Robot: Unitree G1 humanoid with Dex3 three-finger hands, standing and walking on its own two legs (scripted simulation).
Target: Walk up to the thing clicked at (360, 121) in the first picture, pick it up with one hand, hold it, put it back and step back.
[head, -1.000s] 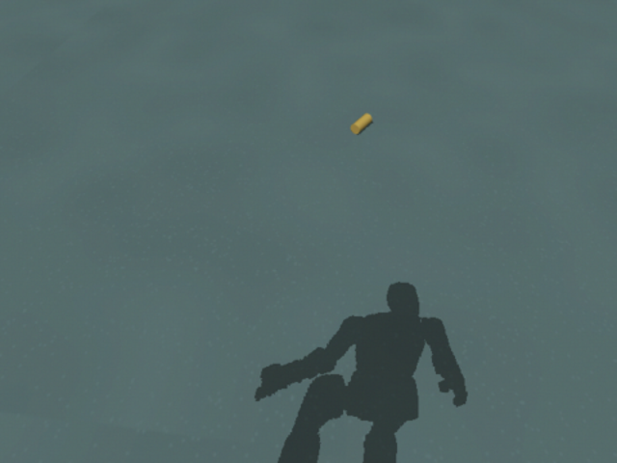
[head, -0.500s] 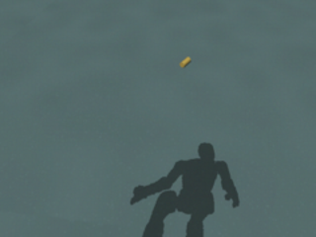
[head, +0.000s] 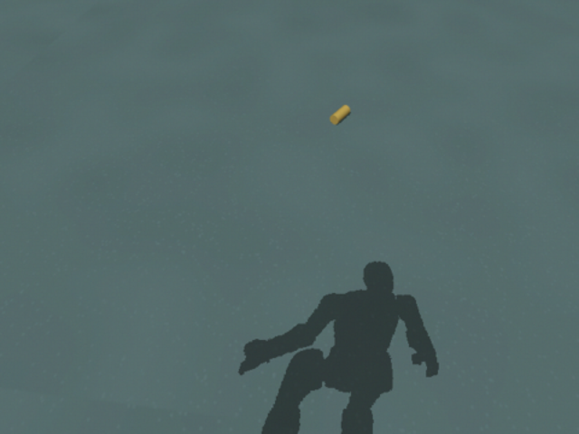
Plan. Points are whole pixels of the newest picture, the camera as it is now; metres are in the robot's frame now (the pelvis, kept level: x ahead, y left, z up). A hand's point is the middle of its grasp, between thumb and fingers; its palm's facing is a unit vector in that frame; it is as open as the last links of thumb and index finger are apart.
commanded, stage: stand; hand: left
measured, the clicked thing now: (340, 114) +1.82 -0.26 -0.75
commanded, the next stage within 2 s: walk up in 0.12 s
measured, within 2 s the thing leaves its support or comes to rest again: neither
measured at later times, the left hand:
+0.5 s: hand out of the picture +0.10 +0.36 -0.18, palm faces +0.27 -0.91 -0.31, open 7.4 cm
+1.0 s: hand (148, 318) +0.32 +0.27 -0.16, palm faces +0.44 -0.83 -0.33, open 7.4 cm
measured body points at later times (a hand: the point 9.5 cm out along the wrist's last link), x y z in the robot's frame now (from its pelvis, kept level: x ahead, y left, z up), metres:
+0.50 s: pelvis +0.08 +0.04 -0.03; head +0.06 +0.08 +0.42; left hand +0.08 +0.40 -0.16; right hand +0.22 -0.32 -0.08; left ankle +0.11 +0.15 -0.75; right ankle +0.03 -0.10 -0.69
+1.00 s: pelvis +0.35 -0.03 -0.04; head +0.38 -0.01 +0.41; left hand +0.30 +0.31 -0.13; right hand +0.57 -0.31 -0.13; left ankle +0.16 +0.10 -0.68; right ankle +0.46 -0.11 -0.75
